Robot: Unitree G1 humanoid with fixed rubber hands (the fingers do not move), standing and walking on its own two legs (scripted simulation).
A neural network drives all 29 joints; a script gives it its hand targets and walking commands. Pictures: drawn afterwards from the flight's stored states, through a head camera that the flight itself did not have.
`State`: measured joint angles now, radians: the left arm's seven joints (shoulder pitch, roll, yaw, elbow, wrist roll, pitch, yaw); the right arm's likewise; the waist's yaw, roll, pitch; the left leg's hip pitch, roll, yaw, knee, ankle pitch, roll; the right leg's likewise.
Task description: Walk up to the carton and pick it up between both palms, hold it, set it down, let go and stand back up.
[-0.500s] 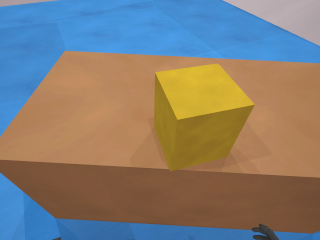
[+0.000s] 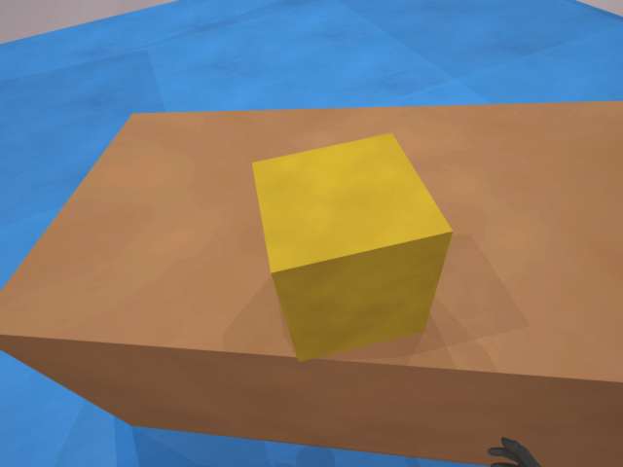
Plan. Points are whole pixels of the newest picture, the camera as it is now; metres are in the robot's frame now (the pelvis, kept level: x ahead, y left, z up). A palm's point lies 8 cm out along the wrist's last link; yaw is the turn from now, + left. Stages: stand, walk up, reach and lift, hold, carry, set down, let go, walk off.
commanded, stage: walk up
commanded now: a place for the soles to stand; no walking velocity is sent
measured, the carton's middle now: (343, 252) +0.43 -0.01 +0.01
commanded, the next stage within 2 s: reach and lift in 1.94 s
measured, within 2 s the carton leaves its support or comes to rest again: neither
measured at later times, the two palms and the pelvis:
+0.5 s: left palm (115, 447) +0.17 +0.30 -0.08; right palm out of the picture +0.16 -0.23 -0.09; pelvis +0.03 +0.05 -0.01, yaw -6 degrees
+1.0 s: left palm (118, 446) +0.17 +0.30 -0.08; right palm out of the picture +0.09 -0.24 -0.10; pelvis +0.02 +0.05 -0.01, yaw -12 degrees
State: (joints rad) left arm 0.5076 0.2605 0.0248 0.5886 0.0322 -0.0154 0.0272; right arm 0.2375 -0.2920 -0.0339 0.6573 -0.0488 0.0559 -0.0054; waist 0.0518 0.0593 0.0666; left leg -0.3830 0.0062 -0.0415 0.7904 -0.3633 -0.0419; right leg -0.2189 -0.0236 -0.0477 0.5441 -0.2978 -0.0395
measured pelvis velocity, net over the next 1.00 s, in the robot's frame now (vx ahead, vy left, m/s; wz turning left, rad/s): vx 0.02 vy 0.05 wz -0.21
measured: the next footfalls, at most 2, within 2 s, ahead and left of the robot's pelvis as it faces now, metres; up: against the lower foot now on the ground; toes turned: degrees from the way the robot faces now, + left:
left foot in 0.14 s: +0.09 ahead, +0.15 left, +0.00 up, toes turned -2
